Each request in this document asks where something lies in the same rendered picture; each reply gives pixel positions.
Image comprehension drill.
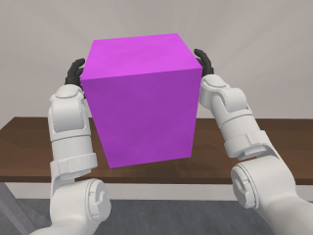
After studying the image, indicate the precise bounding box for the right robot hand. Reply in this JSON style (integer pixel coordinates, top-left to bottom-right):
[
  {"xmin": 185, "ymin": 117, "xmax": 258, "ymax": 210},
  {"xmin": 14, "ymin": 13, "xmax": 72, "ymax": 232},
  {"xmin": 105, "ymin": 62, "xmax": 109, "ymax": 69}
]
[{"xmin": 194, "ymin": 49, "xmax": 214, "ymax": 78}]

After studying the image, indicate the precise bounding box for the carton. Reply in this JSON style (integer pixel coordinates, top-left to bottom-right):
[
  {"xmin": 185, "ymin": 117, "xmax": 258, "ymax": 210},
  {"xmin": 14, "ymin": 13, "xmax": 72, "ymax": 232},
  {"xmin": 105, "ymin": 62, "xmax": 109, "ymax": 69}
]
[{"xmin": 80, "ymin": 33, "xmax": 203, "ymax": 168}]

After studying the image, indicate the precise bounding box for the robot right forearm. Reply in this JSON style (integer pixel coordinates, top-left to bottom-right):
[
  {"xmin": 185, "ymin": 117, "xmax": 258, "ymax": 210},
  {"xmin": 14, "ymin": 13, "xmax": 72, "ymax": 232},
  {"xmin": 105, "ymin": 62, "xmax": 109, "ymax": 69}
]
[{"xmin": 199, "ymin": 74, "xmax": 296, "ymax": 192}]

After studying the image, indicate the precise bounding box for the table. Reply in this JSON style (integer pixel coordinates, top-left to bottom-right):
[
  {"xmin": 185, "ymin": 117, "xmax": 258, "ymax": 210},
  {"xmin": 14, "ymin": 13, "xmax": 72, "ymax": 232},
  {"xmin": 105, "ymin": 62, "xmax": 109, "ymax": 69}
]
[{"xmin": 0, "ymin": 117, "xmax": 313, "ymax": 235}]

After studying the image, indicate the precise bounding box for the robot right upper arm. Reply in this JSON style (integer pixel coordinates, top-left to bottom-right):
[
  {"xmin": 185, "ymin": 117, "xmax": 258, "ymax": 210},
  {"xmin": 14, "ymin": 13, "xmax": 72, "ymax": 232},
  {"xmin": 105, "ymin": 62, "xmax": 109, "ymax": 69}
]
[{"xmin": 231, "ymin": 155, "xmax": 313, "ymax": 235}]

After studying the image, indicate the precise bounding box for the robot left upper arm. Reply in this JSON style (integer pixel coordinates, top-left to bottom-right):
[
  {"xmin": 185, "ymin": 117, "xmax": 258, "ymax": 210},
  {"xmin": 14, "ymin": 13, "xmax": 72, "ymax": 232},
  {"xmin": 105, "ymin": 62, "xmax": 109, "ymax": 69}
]
[{"xmin": 29, "ymin": 178, "xmax": 112, "ymax": 235}]

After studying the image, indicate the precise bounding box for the left robot hand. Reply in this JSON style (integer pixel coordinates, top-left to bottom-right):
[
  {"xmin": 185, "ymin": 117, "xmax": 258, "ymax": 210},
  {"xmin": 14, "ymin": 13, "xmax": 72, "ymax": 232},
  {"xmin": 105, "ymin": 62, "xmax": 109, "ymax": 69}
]
[{"xmin": 65, "ymin": 58, "xmax": 86, "ymax": 99}]

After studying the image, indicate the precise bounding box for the robot left forearm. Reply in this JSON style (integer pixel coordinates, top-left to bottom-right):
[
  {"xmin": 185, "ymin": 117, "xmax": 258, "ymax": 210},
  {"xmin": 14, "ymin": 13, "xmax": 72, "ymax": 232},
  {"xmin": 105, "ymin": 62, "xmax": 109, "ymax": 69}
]
[{"xmin": 47, "ymin": 84, "xmax": 98, "ymax": 221}]

